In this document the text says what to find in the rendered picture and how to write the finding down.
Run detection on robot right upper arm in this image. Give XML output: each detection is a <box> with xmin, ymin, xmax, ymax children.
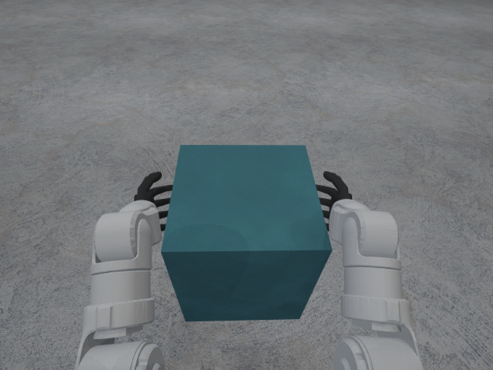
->
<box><xmin>333</xmin><ymin>335</ymin><xmax>423</xmax><ymax>370</ymax></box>

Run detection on robot left forearm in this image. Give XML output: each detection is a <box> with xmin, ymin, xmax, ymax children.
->
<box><xmin>75</xmin><ymin>200</ymin><xmax>162</xmax><ymax>370</ymax></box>

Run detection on robot right forearm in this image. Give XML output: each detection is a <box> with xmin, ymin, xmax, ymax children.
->
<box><xmin>329</xmin><ymin>199</ymin><xmax>424</xmax><ymax>370</ymax></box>

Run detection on right robot hand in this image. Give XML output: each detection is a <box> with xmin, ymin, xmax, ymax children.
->
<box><xmin>316</xmin><ymin>171</ymin><xmax>352</xmax><ymax>231</ymax></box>

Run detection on robot left upper arm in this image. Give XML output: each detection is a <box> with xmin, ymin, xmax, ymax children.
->
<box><xmin>77</xmin><ymin>341</ymin><xmax>165</xmax><ymax>370</ymax></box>

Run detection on carton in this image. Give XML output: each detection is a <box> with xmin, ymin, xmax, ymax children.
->
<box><xmin>161</xmin><ymin>145</ymin><xmax>332</xmax><ymax>321</ymax></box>

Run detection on left robot hand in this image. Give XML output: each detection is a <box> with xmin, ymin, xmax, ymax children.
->
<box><xmin>134</xmin><ymin>172</ymin><xmax>173</xmax><ymax>231</ymax></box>

